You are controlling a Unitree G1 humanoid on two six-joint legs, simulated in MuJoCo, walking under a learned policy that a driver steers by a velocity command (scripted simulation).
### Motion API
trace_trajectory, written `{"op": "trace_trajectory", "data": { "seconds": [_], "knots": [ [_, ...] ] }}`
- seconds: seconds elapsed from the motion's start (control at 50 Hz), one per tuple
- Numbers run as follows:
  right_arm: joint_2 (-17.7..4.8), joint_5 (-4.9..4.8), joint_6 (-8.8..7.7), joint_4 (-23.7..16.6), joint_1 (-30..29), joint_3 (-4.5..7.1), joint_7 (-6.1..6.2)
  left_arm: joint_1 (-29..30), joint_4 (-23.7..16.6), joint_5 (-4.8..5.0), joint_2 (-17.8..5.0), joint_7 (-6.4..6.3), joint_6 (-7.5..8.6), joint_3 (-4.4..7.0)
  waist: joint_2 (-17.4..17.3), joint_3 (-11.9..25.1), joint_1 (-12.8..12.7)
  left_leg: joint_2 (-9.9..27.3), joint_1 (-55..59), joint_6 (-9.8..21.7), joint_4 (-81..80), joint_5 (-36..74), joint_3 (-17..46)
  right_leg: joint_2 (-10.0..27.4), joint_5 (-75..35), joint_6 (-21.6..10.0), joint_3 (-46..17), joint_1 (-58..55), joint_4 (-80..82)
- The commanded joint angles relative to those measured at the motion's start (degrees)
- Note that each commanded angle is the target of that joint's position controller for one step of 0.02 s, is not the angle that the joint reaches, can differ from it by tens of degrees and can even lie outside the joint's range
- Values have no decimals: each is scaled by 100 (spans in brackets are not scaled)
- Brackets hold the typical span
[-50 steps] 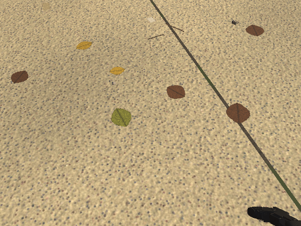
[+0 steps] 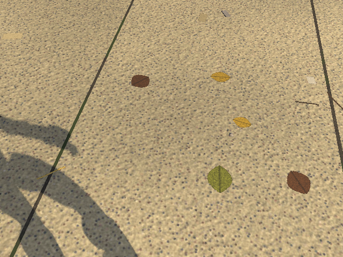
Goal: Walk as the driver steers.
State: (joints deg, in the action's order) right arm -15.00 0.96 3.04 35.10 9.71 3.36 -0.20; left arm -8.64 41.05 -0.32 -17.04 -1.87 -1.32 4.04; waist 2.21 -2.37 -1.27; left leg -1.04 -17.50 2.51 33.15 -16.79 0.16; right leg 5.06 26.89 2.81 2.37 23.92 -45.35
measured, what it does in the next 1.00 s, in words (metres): steps on the spot: right foot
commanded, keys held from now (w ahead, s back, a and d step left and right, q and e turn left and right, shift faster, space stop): no key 1.00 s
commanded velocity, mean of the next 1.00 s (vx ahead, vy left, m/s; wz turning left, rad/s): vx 0.00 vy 0.00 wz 0.07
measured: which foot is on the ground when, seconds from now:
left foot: down 0.00-1.00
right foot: up 0.00-0.28, down 0.30-1.00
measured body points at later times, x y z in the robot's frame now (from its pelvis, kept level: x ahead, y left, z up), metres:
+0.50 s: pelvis -0.01 +0.00 +0.00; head +0.00 -0.01 +0.45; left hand +0.09 +0.26 -0.12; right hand +0.13 -0.25 -0.11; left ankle +0.01 +0.10 -0.73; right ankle -0.01 -0.14 -0.73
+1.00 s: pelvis -0.01 -0.01 +0.01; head +0.00 -0.01 +0.46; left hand +0.04 +0.24 -0.14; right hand +0.07 -0.26 -0.13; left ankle +0.01 +0.10 -0.73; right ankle -0.01 -0.14 -0.73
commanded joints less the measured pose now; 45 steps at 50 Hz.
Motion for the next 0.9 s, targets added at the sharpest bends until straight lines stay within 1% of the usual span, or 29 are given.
{"op": "trace_trajectory", "data": {
  "seconds": [0.02,0.04,0.06,0.08,0.1,0.12,0.16,0.18,0.2,0.24,0.26,0.28,0.3,0.32,0.34,0.36,0.38,0.4,0.44,0.5,0.6,0.74,0.9],
  "knots": [
    [-926,105,-295,-308,-25,220,18,313,-438,52,-687,-65,42,197,-1143,554,185,1692,729,1221,-1499,2024,1809,-106,419,42,-509,1035,-1723],
    [-805,15,-320,-303,-237,176,36,140,-260,22,-644,-99,-3,213,-1030,532,100,1448,740,987,-1479,1829,1549,-86,89,79,-523,1003,-1750],
    [-702,-34,-335,-280,-395,126,60,9,-195,-15,-615,-111,-30,218,-1051,501,25,1331,621,932,-1459,2157,1367,-101,-256,148,-527,856,-1798],
    [-558,-21,-342,-245,-407,63,83,-91,-138,-4,-540,-100,-22,205,-1032,576,-31,1231,556,926,-1435,2416,1212,-145,-475,197,-499,635,-1845],
    [-452,2,-351,-205,-399,27,98,-176,-91,26,-464,-83,-13,185,-1021,662,-49,1180,619,936,-1407,2506,1101,-149,-609,235,-490,502,-1716],
    [-407,9,-354,-169,-392,15,109,-179,-73,46,-382,-69,-6,151,-1010,693,-32,1136,721,926,-1379,2448,1042,-120,-669,254,-487,426,-1362],
    [-435,2,-339,-93,-335,27,123,21,-98,30,-217,-45,5,58,-1011,649,106,1109,812,921,-1334,2177,1061,-85,-613,253,-451,141,-463],
    [-499,5,-321,-42,-263,45,124,109,-119,21,-204,-34,8,34,-1018,629,184,1156,825,973,-1322,2046,1153,-106,-473,244,-412,-26,-124],
    [-553,10,-303,11,-215,59,117,128,-119,25,-238,-24,11,28,-1036,605,230,1204,819,1031,-1309,1903,1260,-136,-327,233,-373,-175,150],
    [-542,-6,-284,104,-207,46,101,40,-56,52,-301,-5,25,24,-1040,525,238,1243,751,1070,-1294,1572,1463,-188,-321,181,-330,-466,768],
    [-483,-42,-279,147,-280,17,98,-98,24,51,-271,8,43,13,-976,482,129,1181,648,998,-1249,1411,1479,-218,-711,123,-296,-743,1338],
    [-413,-87,-282,221,-282,-12,95,-273,118,8,-223,29,73,-17,-851,432,-15,1071,462,827,-1211,1262,1416,-231,-1561,30,-283,-1193,2165],
    [-354,-77,-326,325,-73,-29,88,-367,168,-81,-358,38,100,-16,-622,509,8,919,247,562,-1177,1043,1354,-72,-2314,-78,-522,-1688,2329],
    [-329,20,-381,374,80,-33,59,-445,156,-113,-660,28,109,23,-157,584,178,603,34,315,-959,654,1079,296,-3256,-227,-821,-2008,2146],
    [-328,18,-402,381,192,9,45,-328,316,-21,-818,58,124,97,544,519,396,233,257,101,-1086,368,614,211,-2356,-443,-694,-1445,1927],
    [-467,56,-385,411,-186,15,59,-188,244,2,-459,102,167,22,319,404,133,173,536,-29,-894,344,547,78,-1759,-461,-664,-1086,2090],
    [-419,22,-357,382,-347,33,80,-147,293,-52,-308,100,204,-31,276,380,129,179,616,-19,-816,387,523,58,-1532,-386,-648,-941,2174],
    [-336,0,-313,413,-377,22,110,-95,312,-76,-307,93,240,-44,246,329,134,224,627,29,-805,516,562,2,-1564,-310,-608,-901,2197],
    [-300,-3,-256,491,-276,35,131,-169,403,-61,-269,68,302,-69,155,284,131,228,586,68,-821,657,573,-36,-1590,-254,-562,-944,2165],
    [-256,-19,-255,657,-187,49,141,-250,522,-36,-268,26,302,-90,-49,225,102,226,558,46,-854,660,564,-78,-1506,-255,-537,-965,2152],
    [-266,-37,-271,958,-70,79,170,-292,715,-27,-252,-9,293,-117,-225,174,88,222,598,-24,-874,777,535,-130,-1489,-281,-513,-986,2168],
    [-305,-59,-280,1381,34,95,222,-330,1035,-12,-194,-9,284,-146,-259,144,94,236,715,-53,-892,968,504,-211,-1557,-294,-456,-1015,2224],
    [-298,-78,-281,1816,76,79,255,-404,1379,-4,-153,-28,263,-169,-224,98,97,230,757,-58,-936,1040,452,-282,-1611,-295,-403,-1056,2285]
  ]
}}
Next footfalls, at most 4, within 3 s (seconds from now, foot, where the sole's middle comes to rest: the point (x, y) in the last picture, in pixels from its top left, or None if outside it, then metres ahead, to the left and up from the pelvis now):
0.30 right None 0.03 -0.14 -0.77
2.22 right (201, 255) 0.47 -0.11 -0.77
2.74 left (142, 188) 0.74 0.13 -0.77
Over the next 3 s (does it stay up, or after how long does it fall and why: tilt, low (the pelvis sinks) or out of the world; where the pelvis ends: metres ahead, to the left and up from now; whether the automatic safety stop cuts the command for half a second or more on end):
stays up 0.63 0.04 0.01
